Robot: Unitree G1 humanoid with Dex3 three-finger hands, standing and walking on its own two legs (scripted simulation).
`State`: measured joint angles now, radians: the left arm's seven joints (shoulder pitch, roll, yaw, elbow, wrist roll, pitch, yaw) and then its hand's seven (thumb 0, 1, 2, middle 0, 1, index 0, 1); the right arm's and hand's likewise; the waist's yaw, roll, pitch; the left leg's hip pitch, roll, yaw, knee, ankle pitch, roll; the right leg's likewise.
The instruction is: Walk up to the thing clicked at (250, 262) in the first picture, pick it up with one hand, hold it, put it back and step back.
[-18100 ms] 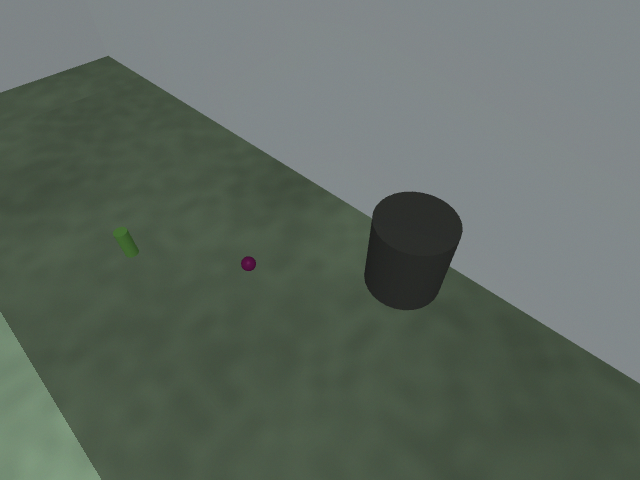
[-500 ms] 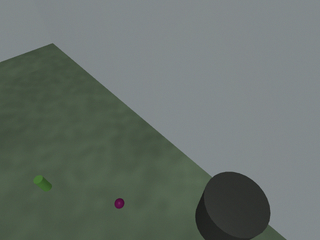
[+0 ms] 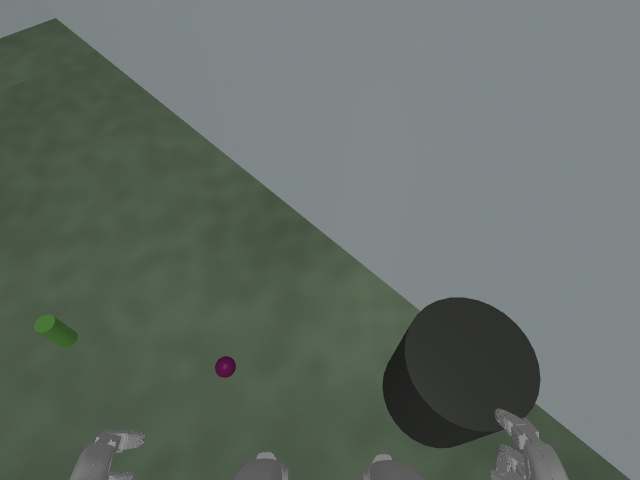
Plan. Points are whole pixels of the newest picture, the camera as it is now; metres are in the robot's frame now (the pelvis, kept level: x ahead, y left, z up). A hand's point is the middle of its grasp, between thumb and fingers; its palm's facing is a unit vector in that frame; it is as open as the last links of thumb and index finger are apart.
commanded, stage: rise first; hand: left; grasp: from above
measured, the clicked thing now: (225, 366) +0.45 +0.27 -0.69
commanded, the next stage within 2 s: none
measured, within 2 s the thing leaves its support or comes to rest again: neither
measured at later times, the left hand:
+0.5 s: hand out of the picture +0.13 +0.26 -0.18, palm faces -0.17 -0.86 -0.48, open 13.6 cm
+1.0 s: hand (163, 426) +0.25 +0.31 -0.37, palm faces -0.45 -0.43 -0.78, open 13.6 cm
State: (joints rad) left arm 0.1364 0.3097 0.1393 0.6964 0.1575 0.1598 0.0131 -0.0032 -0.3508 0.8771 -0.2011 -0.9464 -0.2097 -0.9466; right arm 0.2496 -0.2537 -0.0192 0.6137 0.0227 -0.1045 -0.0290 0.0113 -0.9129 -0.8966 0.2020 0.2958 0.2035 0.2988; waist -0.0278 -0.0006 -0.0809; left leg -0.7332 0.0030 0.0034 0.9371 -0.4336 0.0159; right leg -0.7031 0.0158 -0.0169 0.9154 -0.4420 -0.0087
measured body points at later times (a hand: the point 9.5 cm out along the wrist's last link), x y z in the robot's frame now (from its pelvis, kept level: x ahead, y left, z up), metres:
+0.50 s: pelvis +0.00 +0.01 -0.05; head +0.10 +0.02 +0.38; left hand +0.14 +0.30 -0.15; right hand +0.18 -0.24 -0.14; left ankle +0.01 +0.11 -0.69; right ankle +0.00 -0.12 -0.69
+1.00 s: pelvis -0.06 -0.01 -0.23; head +0.13 +0.01 +0.17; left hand +0.27 +0.33 -0.32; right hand +0.11 -0.28 -0.36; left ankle +0.01 +0.11 -0.69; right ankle +0.00 -0.12 -0.69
